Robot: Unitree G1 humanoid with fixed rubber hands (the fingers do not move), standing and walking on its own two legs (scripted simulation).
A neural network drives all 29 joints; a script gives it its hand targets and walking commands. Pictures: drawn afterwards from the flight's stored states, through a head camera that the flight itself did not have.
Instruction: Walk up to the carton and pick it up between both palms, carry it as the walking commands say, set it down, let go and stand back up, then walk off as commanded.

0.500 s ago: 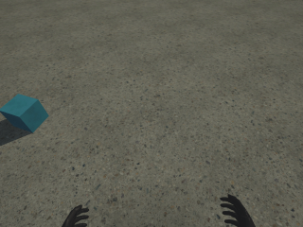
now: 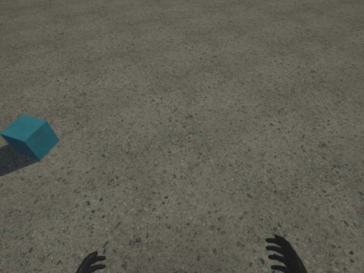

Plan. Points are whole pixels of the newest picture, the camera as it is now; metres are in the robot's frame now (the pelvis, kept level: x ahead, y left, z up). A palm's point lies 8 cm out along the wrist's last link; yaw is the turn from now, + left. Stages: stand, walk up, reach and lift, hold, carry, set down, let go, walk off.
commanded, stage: stand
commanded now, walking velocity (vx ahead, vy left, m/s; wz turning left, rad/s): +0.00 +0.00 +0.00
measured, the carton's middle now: (31, 137) +1.07 +1.04 -0.65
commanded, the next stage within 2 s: walk up in 0.52 s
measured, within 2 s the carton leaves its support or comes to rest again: neither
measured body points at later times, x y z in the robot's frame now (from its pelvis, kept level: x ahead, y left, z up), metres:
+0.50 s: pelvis -0.01 +0.00 +0.00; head -0.01 +0.00 +0.45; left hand +0.11 +0.25 -0.11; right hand +0.14 -0.24 -0.10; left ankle +0.01 +0.12 -0.71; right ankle +0.01 -0.11 -0.71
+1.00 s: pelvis -0.02 +0.04 -0.01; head -0.01 +0.06 +0.44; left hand +0.05 +0.30 -0.15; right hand +0.13 -0.19 -0.11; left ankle -0.03 +0.13 -0.72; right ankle +0.00 -0.11 -0.70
